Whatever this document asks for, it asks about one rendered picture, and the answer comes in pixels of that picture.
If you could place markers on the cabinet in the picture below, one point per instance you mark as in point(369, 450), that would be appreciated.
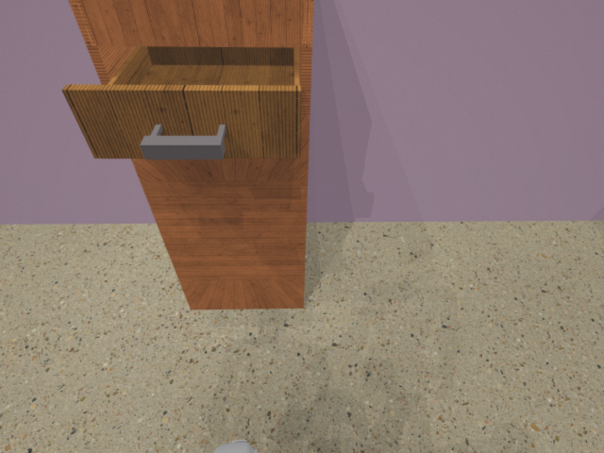
point(235, 229)

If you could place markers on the drawer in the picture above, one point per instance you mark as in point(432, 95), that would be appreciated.
point(190, 91)

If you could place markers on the handle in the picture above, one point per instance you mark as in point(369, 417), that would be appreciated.
point(183, 147)

